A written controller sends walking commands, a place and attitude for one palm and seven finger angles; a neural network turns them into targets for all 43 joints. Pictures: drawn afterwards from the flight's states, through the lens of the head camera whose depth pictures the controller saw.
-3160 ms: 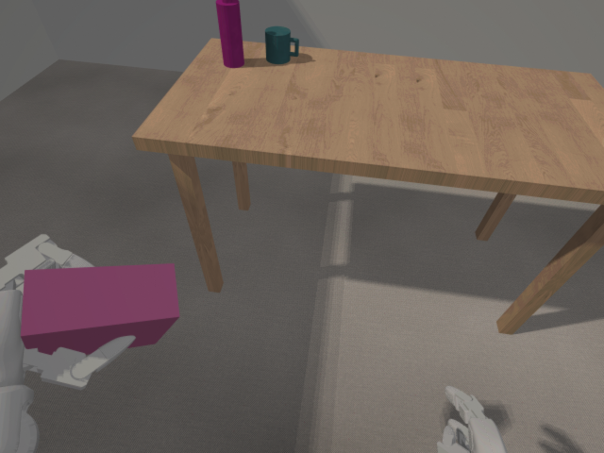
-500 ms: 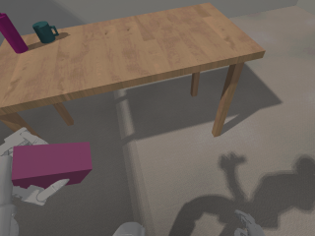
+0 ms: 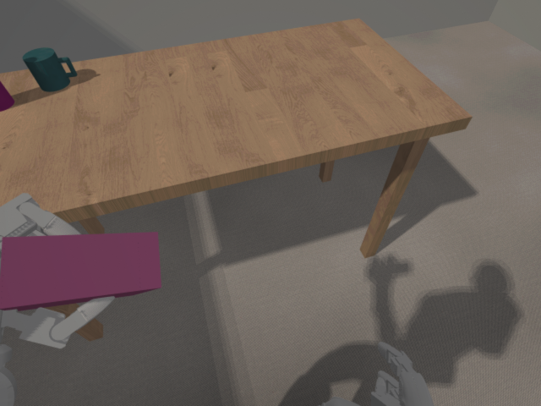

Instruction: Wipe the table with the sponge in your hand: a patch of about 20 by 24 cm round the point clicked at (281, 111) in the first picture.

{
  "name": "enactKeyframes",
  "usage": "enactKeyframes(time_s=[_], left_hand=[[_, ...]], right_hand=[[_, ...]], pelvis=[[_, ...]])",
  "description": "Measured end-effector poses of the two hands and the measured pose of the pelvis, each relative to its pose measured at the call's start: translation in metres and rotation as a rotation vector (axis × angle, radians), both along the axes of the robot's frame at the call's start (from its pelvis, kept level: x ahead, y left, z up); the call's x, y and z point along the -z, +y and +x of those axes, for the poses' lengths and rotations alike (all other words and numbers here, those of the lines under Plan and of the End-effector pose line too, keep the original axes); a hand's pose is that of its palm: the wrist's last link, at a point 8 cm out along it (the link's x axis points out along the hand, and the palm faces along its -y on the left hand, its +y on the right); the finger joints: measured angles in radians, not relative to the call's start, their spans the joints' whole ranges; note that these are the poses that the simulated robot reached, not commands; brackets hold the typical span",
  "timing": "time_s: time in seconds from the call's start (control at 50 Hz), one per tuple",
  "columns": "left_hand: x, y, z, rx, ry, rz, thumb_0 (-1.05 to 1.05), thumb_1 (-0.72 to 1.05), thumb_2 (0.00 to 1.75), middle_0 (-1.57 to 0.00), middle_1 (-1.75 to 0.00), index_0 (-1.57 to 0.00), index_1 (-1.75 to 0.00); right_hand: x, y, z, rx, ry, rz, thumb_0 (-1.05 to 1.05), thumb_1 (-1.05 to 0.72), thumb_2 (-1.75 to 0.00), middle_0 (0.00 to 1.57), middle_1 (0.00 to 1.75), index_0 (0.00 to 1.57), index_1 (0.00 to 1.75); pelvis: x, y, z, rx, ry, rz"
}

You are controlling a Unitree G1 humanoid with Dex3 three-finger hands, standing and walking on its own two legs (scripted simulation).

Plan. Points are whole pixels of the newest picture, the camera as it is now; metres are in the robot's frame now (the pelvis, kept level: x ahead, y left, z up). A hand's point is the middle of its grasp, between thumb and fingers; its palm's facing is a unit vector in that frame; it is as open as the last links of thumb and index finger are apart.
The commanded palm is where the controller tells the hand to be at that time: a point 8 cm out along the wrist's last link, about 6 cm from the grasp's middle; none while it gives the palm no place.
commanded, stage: take the last steps up to it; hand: left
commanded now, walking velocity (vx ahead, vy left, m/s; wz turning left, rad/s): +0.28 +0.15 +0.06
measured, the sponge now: (104, 271) +0.22 +0.19 +0.17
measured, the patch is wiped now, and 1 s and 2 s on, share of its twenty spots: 0.00 0.00 0.00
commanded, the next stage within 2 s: come to a stop and stand still in 0.48 s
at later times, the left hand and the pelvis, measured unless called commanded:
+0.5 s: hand (84, 183) +0.32 +0.24 +0.19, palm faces +0.35 -0.76 -0.55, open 9.4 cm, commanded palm +0.27 +0.29 +0.18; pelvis +0.11 +0.01 +0.01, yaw +1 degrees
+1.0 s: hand (65, 164) +0.36 +0.28 +0.19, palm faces +0.41 -0.79 -0.46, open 9.4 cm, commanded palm +0.31 +0.31 +0.18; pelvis +0.14 +0.03 +0.00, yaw -1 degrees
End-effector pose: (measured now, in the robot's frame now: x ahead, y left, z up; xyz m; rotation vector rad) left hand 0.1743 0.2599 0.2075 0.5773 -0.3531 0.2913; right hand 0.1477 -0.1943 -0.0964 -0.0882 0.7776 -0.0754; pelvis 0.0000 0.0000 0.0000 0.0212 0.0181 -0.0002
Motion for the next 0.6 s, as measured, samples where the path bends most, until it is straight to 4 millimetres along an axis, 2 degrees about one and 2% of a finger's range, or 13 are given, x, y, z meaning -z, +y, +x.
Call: enactKeyframes(time_s=[0.08,0.12,0.16,0.22,0.28,0.38,0.44,0.5,0.6], left_hand=[[-0.004,-0.003,0.013,-0.057,0.024,0.080,0.00,-0.44,1.01,-0.83,-1.35,-0.83,-1.35],[0.002,-0.001,0.022,-0.102,0.045,0.081,0.00,-0.44,1.01,-0.83,-1.35,-0.83,-1.35],[0.010,0.004,0.031,-0.143,0.073,0.038,0.00,-0.44,1.01,-0.83,-1.35,-0.83,-1.35],[0.023,0.007,0.044,-0.174,0.125,-0.025,0.00,-0.44,1.01,-0.83,-1.35,-0.83,-1.35],[0.030,0.001,0.059,-0.149,0.170,-0.049,0.00,-0.44,1.01,-0.83,-1.35,-0.83,-1.35],[0.016,-0.008,0.086,-0.041,0.140,-0.010,0.00,-0.44,1.01,-0.83,-1.35,-0.83,-1.35],[0.002,0.001,0.099,-0.009,0.096,0.042,0.00,-0.44,1.01,-0.83,-1.35,-0.83,-1.35],[-0.005,0.019,0.112,-0.014,0.054,0.067,0.00,-0.44,1.01,-0.83,-1.35,-0.83,-1.35],[0.010,0.059,0.140,-0.034,-0.028,0.020,0.00,-0.44,1.01,-0.83,-1.35,-0.83,-1.35]], right_hand=[[0.023,-0.003,0.017,-0.022,0.036,0.033,0.01,-0.90,-0.90,0.20,0.30,0.21,0.30],[0.036,-0.011,0.027,-0.032,0.067,0.030,0.01,-0.90,-0.90,0.20,0.30,0.21,0.30],[0.039,-0.022,0.037,-0.043,0.102,0.015,0.02,-0.90,-0.90,0.20,0.30,0.21,0.30],[0.029,-0.042,0.051,-0.032,0.116,-0.023,0.02,-0.90,-0.90,0.20,0.30,0.21,0.30],[0.015,-0.059,0.065,-0.018,0.107,-0.071,0.02,-0.90,-0.90,0.20,0.30,0.20,0.30],[-0.005,-0.076,0.089,0.000,0.090,-0.146,0.02,-0.91,-0.90,0.20,0.30,0.20,0.30],[-0.013,-0.073,0.101,0.018,0.078,-0.172,0.02,-0.91,-0.90,0.19,0.30,0.20,0.30],[-0.018,-0.061,0.114,0.038,0.068,-0.182,0.02,-0.91,-0.90,0.19,0.30,0.20,0.30],[-0.012,-0.026,0.138,0.078,0.030,-0.183,0.01,-0.91,-0.90,0.19,0.30,0.20,0.30]], pelvis=[[0.009,-0.009,0.023,-0.014,-0.005,0.014],[0.013,-0.013,0.032,-0.029,-0.014,0.003],[0.010,-0.014,0.039,-0.032,-0.022,0.017],[0.002,-0.016,0.052,-0.023,-0.022,0.038],[-0.005,-0.016,0.063,-0.032,-0.015,0.044],[-0.011,-0.010,0.080,-0.036,-0.001,0.049],[-0.011,-0.001,0.094,-0.029,0.006,0.042],[-0.008,0.012,0.111,-0.016,0.009,0.030],[0.008,0.041,0.140,0.004,-0.014,0.014]])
